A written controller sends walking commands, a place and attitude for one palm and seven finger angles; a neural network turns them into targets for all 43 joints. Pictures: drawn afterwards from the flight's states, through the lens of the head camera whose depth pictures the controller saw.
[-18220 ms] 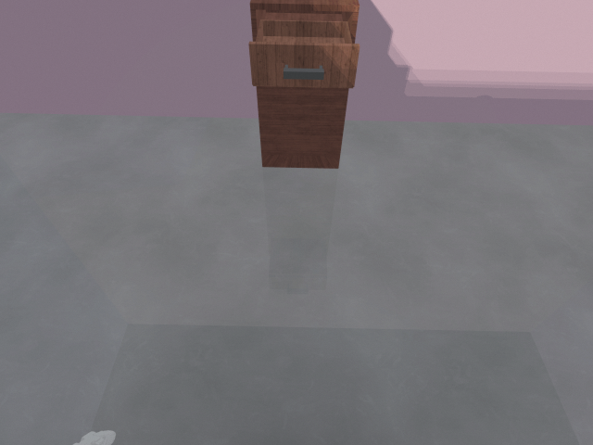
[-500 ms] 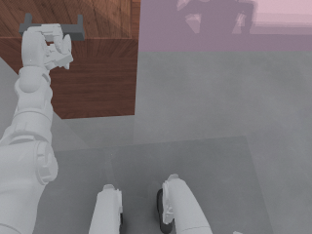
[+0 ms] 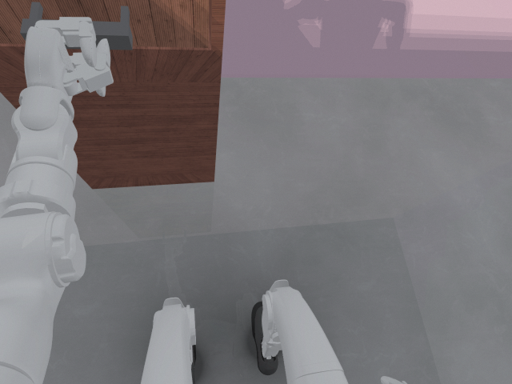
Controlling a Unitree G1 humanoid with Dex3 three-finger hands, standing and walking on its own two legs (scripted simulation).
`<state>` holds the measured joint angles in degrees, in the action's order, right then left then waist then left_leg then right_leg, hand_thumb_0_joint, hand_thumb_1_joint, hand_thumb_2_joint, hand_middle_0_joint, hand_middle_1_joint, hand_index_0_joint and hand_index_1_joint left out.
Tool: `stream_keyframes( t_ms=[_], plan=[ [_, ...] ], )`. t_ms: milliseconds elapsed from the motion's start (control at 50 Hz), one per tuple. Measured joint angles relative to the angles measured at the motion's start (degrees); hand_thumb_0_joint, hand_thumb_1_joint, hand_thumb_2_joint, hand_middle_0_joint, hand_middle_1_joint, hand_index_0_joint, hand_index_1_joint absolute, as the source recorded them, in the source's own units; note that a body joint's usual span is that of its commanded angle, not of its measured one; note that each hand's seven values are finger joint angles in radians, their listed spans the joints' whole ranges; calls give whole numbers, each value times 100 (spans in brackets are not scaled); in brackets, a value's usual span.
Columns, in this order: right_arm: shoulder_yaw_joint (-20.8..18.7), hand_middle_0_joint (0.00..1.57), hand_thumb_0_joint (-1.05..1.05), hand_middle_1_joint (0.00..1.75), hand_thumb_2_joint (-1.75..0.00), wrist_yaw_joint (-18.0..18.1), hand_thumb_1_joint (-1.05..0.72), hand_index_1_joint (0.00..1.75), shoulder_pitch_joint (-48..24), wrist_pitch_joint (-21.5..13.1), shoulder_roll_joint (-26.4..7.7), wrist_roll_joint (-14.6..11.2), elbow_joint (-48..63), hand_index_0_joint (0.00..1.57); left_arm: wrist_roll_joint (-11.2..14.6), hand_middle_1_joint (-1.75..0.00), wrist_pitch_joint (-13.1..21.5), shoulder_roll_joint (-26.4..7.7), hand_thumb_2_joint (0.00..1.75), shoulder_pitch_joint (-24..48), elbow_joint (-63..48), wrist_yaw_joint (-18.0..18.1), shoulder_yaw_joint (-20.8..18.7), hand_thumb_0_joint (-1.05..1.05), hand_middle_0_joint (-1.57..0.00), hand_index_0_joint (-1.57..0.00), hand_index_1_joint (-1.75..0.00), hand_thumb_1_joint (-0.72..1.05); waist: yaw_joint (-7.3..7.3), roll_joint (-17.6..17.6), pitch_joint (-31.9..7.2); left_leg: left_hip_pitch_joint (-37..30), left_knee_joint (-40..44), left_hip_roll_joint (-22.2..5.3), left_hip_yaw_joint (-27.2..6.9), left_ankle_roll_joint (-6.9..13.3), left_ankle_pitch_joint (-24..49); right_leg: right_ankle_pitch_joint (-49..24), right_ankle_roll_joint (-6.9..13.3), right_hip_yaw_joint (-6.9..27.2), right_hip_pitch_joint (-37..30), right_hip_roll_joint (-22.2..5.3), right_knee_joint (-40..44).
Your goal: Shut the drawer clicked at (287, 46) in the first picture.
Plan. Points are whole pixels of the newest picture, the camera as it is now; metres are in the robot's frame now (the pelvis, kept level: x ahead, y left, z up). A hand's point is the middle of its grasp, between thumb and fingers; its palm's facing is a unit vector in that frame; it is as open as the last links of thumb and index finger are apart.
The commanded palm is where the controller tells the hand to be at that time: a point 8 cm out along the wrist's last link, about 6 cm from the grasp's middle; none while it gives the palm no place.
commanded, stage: pull the fist back off the drawer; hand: left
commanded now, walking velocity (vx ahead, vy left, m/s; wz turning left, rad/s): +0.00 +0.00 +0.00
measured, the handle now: (81, 23) +0.63 +0.19 +0.06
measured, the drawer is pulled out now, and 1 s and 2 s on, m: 0.00 0.00 0.00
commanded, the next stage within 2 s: draw the hand back to the body in 0.44 s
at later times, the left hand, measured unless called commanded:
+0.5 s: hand (107, 69) +0.55 +0.15 +0.06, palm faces +0.01 -1.00 -0.05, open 3.1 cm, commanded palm +0.52 +0.20 +0.07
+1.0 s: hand (39, 98) +0.43 +0.18 +0.16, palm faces +0.01 -1.00 -0.06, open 3.3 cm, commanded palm +0.39 +0.23 +0.17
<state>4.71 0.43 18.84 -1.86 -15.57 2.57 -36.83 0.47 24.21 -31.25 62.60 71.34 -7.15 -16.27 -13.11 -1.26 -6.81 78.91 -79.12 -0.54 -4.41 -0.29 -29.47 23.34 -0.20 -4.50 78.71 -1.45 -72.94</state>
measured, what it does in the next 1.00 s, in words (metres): rises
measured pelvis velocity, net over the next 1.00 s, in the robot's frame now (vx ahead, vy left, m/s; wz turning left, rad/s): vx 0.09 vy -0.01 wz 0.01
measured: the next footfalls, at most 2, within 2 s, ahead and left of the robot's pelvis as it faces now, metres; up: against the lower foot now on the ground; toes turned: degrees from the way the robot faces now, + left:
none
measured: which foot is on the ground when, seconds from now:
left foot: down 0.00-1.00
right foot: down 0.00-1.00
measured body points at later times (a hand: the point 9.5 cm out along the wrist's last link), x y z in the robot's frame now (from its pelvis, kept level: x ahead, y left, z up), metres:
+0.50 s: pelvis +0.04 +0.00 +0.02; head +0.20 +0.02 +0.44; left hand +0.54 +0.21 +0.07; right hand +0.06 -0.26 -0.09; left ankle +0.06 +0.12 -0.59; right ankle +0.09 -0.13 -0.59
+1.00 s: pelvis +0.09 -0.01 +0.09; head +0.16 +0.00 +0.54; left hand +0.43 +0.23 +0.16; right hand +0.23 -0.26 +0.00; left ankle +0.06 +0.12 -0.59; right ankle +0.09 -0.13 -0.59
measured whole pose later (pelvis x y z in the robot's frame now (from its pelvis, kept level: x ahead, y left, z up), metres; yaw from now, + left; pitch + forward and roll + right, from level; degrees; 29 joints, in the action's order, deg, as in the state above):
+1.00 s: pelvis +0.09 -0.01 +0.09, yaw +1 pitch +15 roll -2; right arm 0.5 0.8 14.2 1.3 -14.6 -2.5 -29.7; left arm 11.8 17.5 -16.1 8.1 19.2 -10.3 -11.3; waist -2.8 -1.5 -7.1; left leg 40.3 -54.4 -1.5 -2.1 -0.5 -29.2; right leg 24.3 -0.2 -2.7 42.0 -0.4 -51.3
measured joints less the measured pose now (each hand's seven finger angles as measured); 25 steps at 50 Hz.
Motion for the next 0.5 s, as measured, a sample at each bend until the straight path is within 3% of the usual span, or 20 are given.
stream_keyframes(
  t_ms=[220,360,500],
  plan=[
    [-56,20,1,30,-90,-124,-90,30,54,162,30,-1,81,21,2,-160,-7,151,93,-279,-284,-82,-186,-7,-140,-140,-160,61,85,-19,14,-137,23,-39,52,21,-75,45,-21,54,-108,43,27],
    [-150,20,1,30,-90,-202,-90,30,43,342,78,-57,221,21,218,-160,29,496,90,-991,-963,-50,-355,-3,-140,-140,-160,73,176,-41,-9,-518,244,-105,190,41,-154,90,-46,184,-407,107,204],
    [-206,20,1,30,-90,-219,-90,30,-16,468,109,-86,289,21,235,-160,161,785,90,-1518,-1255,56,-388,1,-140,-140,-160,84,289,-39,-59,-950,485,-128,293,50,-263,213,-61,279,-759,130,356]
  ],
)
